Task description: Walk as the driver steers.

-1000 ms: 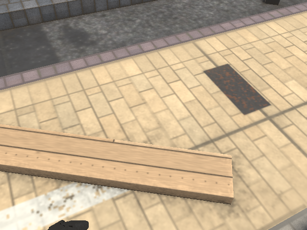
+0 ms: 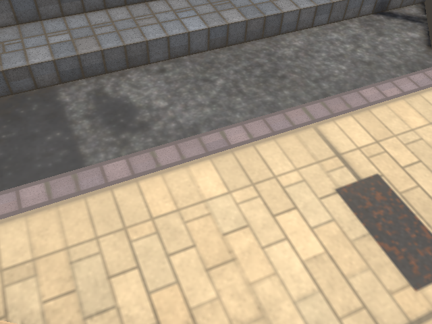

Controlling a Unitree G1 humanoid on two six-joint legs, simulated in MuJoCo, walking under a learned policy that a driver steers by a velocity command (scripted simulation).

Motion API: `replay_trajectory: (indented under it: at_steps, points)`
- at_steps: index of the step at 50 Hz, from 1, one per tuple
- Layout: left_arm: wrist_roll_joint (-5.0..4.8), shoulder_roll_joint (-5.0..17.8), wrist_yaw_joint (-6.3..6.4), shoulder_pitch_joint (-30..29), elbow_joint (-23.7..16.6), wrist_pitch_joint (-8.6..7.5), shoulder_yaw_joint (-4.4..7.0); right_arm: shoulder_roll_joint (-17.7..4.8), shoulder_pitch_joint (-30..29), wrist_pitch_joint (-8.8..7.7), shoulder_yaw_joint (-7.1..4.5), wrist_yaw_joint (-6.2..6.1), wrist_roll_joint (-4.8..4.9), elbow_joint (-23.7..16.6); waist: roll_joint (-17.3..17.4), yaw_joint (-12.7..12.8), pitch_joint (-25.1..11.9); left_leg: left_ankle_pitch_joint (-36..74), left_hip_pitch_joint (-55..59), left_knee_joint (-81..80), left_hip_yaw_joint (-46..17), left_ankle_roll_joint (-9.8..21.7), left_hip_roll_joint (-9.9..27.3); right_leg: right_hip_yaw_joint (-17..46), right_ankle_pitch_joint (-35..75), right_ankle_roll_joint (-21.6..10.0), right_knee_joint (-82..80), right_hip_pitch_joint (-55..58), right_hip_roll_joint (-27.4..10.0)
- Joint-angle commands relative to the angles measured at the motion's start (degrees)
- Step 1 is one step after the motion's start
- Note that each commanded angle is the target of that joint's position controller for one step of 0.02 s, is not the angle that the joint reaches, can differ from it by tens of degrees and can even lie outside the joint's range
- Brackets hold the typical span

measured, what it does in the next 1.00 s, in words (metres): walks ahead: right foot 0.06 m higher, then left foot 0.06 m lower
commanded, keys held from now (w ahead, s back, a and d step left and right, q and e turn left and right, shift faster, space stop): w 0.82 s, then w+e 0.18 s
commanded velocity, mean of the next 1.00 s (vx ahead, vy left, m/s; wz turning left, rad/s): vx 0.50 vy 0.00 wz -0.03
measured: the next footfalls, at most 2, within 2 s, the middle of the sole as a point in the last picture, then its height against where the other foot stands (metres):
right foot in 0.26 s outside the picture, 0.06 m higher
left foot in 0.84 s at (160, 303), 0.06 m lower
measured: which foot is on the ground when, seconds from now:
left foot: down 0.00-0.28, up 0.30-0.82, down 0.84-1.00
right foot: up 0.00-0.24, down 0.26-0.84, up 0.86-1.00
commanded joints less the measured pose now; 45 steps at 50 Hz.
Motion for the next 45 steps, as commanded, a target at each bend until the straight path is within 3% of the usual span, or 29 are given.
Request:
replay_trajectory:
  at_steps: [1,3,5,6,8,9,11,12,13,14,15,16,17,18,19,21,23,26,27,29,34,36,39,40,41,42,43,44,45]
  points:
    - [0.62,-1.89,-0.04,0.87,-3.87,0.47,-1.41,-3.86,0.51,0.03,0.28,-0.61,-0.10,-1.39,5.90,3.71,3.22,1.95,1.20,-9.69,-15.10,9.92,15.93,0.66,2.09,0.97,10.24,-16.26,-2.57]
    - [1.15,-2.59,-0.46,-3.37,-6.38,-0.34,-2.38,-3.98,2.09,0.88,0.76,-1.83,-0.23,-1.13,4.17,3.15,3.17,3.55,1.07,-9.66,-13.69,9.19,14.85,0.04,5.90,1.99,4.85,-18.45,-3.22]
    - [2.20,-1.06,-0.67,-11.22,-9.76,-1.49,-2.85,-6.24,2.23,0.74,0.43,-3.07,0.63,-2.14,2.51,1.05,2.74,7.79,-2.72,-14.35,-10.02,7.76,12.48,-2.97,13.58,2.06,-17.84,-7.00,-3.00]
    - [1.62,-1.70,-0.73,-14.87,-10.60,-1.84,-3.01,-6.40,4.48,0.09,0.50,-3.24,1.17,-1.51,3.85,-0.70,2.30,11.37,-2.21,-17.19,-9.90,7.83,13.12,-4.90,14.61,1.68,-25.45,-1.31,-1.72]
    - [0.24,-1.83,-1.09,-15.39,-11.12,-2.05,-2.94,-9.01,6.38,-0.55,-0.09,-3.02,1.69,0.04,8.24,-0.23,2.44,17.81,3.94,-19.51,-8.49,8.15,14.69,-6.75,12.07,0.83,-33.69,4.34,0.86]
    - [-0.07,-0.02,-1.47,-12.55,-9.81,-2.31,-2.14,-9.37,6.02,-0.70,-0.25,-2.62,1.28,0.17,8.43,1.12,2.06,25.43,8.78,-17.17,-6.69,7.97,15.61,-6.42,14.24,-0.45,-34.34,5.54,1.51]
    - [0.56,2.13,-2.12,-8.29,-9.06,-2.60,-0.98,-8.24,4.76,-0.07,-0.07,-1.90,1.57,0.04,10.54,3.95,-0.32,50.75,15.96,-9.22,-4.04,6.18,16.08,-8.55,8.00,-4.15,-38.18,10.66,4.87]
    - [0.76,2.83,-2.43,-3.93,-8.38,-2.62,-0.38,-7.85,4.25,0.24,0.06,-1.77,1.59,-0.05,12.32,6.64,-2.97,62.09,17.62,-2.79,-3.27,5.40,15.99,-9.77,5.08,-5.83,-40.58,16.60,7.16]
    - [0.48,4.70,-2.76,4.53,-5.96,-2.56,0.67,-7.22,2.59,0.40,0.31,-1.80,1.62,-0.30,11.88,10.94,-6.55,66.15,15.69,7.64,-1.97,4.36,14.16,-9.05,7.60,-7.96,-45.93,27.28,8.24]
    - [0.89,11.10,-2.78,12.42,-4.50,-2.60,2.53,-4.24,4.27,-0.40,1.21,-1.72,0.62,-2.32,3.18,11.88,-14.63,51.32,0.41,25.42,-1.36,1.73,10.05,6.59,11.56,-13.57,-46.80,46.88,-1.95]
    - [1.23,14.60,-2.51,17.94,-2.81,-2.28,3.76,-0.09,8.36,-1.90,2.26,-0.77,0.90,-2.96,-12.68,10.75,-24.07,2.81,-17.44,47.40,-4.94,-1.36,-1.95,38.75,-4.96,-22.84,-64.96,61.13,-14.27]
    - [1.62,10.18,-1.90,16.15,-2.40,-2.48,2.32,-4.12,4.54,-3.50,0.57,0.29,1.64,-3.03,-14.46,10.13,-20.87,-12.28,-26.53,60.33,-13.66,0.12,-2.38,48.82,-5.16,-21.97,-74.34,59.63,-16.23]
    - [0.95,6.58,-1.82,9.66,-2.66,-2.75,1.18,-7.36,-2.16,-3.70,-0.54,0.45,3.20,-6.33,-9.10,8.24,-9.21,-10.02,-31.59,62.93,-12.94,1.12,0.68,38.17,-2.45,-18.92,-72.21,49.28,-15.67]
    - [0.79,3.40,-2.21,6.28,-2.48,-3.19,0.23,-7.62,-6.79,-3.03,-0.69,0.09,3.19,-8.18,-1.76,6.54,-4.47,-6.43,-30.44,61.36,-10.93,1.95,4.12,28.66,1.49,-16.64,-71.73,41.06,-13.77]
    - [1.19,1.22,-2.87,3.71,-1.57,-3.76,-0.16,-6.44,-7.31,-2.07,-0.94,-0.18,2.75,-9.04,1.11,3.59,-1.56,-3.49,-26.71,56.39,-10.19,2.28,6.74,21.57,3.61,-14.39,-73.28,33.96,-10.89]
    - [1.11,0.39,-3.00,0.93,-0.55,-4.05,-0.13,-4.90,-4.34,-0.31,-1.11,-0.71,3.09,-9.18,-1.97,0.05,0.42,-1.61,-21.73,50.29,-10.11,1.69,8.21,12.88,4.35,-12.41,-77.08,29.39,-6.69]
    - [0.72,2.57,-2.11,2.40,0.60,-3.80,0.59,-3.80,-6.65,0.47,-0.73,-1.16,3.27,-9.98,-0.99,-0.20,2.44,-3.43,-21.13,38.97,-7.34,0.05,8.45,7.71,8.15,-12.76,-80.56,29.19,-5.44]
    - [1.04,7.25,-0.99,4.90,1.43,-3.98,2.07,-3.36,-12.01,-0.27,-0.48,-0.42,1.33,-10.99,0.71,1.34,0.38,7.01,-20.06,27.65,-5.51,-1.35,9.25,4.59,16.14,-12.95,-81.20,33.20,-6.02]
    - [0.88,8.29,-0.79,5.18,1.30,-4.06,2.42,-3.71,-13.19,-0.50,-0.58,-0.13,1.32,-10.98,1.16,1.89,-0.46,11.03,-19.81,24.93,-4.75,-1.81,8.79,3.25,16.54,-12.76,-80.82,34.63,-5.75]
    - [0.24,8.07,-0.43,8.33,2.82,-4.15,2.43,-5.27,-18.01,-1.04,-1.23,0.21,2.00,-12.10,0.46,3.69,0.85,18.24,-24.40,19.26,-6.46,-2.50,9.26,3.25,15.34,-12.22,-79.47,39.95,-6.64]
    - [-0.77,9.44,-0.16,9.55,4.39,-3.24,3.34,-5.55,-24.26,-1.00,-1.19,1.34,2.76,-13.67,-1.57,6.28,3.22,20.56,-19.37,6.17,-6.18,-3.28,8.49,2.17,7.56,-10.14,-74.13,39.79,-7.53]
    - [-0.56,9.97,-0.02,9.51,4.63,-2.83,3.76,-6.12,-25.05,-0.86,-1.21,1.85,3.24,-13.64,-1.61,6.63,4.14,18.93,-19.19,4.47,-6.83,-2.66,8.86,3.02,5.19,-9.57,-70.37,40.97,-8.70]
    - [-0.14,10.12,0.44,10.31,5.06,-1.39,4.02,-7.16,-22.98,-0.97,-1.38,2.19,3.46,-12.26,-1.01,6.16,4.47,14.86,-16.74,0.75,-6.34,-1.42,9.21,4.34,5.41,-7.56,-63.40,44.23,-9.32]
    - [-0.07,10.06,0.45,9.42,5.14,-0.83,3.97,-7.89,-18.71,-1.33,-1.93,2.19,3.15,-10.39,0.75,3.86,2.63,15.86,-10.70,-1.58,-4.47,-0.54,8.20,2.84,8.39,-6.66,-57.10,43.30,-7.90]
    - [0.22,8.59,0.21,9.26,5.19,-0.63,3.40,-9.70,-10.14,-1.60,-3.11,1.89,2.51,-6.86,3.06,0.56,-2.27,15.31,1.17,-0.95,-1.42,0.22,5.56,0.43,13.21,-5.63,-46.36,40.19,-4.27]
    - [0.74,4.96,-0.25,10.06,5.05,-1.06,2.24,-12.16,-0.42,-1.82,-4.02,1.56,1.64,-4.10,6.89,-2.92,-8.35,22.13,19.12,5.32,-6.52,2.00,11.07,-0.65,0.62,-3.35,-28.87,26.43,-1.14]
    - [2.18,-1.29,-0.86,14.99,4.74,-2.16,0.52,-15.45,2.01,-1.56,-3.94,1.06,0.38,-4.36,21.22,0.03,-11.80,40.86,30.07,14.53,-16.43,2.56,19.44,1.01,-24.76,-1.23,-6.35,9.32,4.23]
    - [-0.51,2.00,-0.82,19.24,3.96,-4.04,0.67,-17.79,6.93,-1.11,-5.03,1.17,1.52,-4.02,24.91,-1.81,-20.16,23.62,37.24,5.32,-33.88,11.13,26.47,6.69,-20.29,-0.64,-1.24,0.25,7.20]
    - [-2.81,6.79,-0.05,11.08,2.41,-4.77,2.11,-15.49,4.08,-1.26,-4.88,0.93,1.56,-4.42,13.99,-2.60,-14.28,3.46,30.43,-2.43,-35.24,12.28,26.66,6.52,-10.52,-0.95,-4.25,-4.11,4.04]
Keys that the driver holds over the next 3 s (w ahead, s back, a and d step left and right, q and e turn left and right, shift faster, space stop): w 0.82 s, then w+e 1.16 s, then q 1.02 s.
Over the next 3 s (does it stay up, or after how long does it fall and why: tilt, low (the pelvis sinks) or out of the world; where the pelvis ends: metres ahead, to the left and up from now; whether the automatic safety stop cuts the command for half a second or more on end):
stays up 1.20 -0.10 0.00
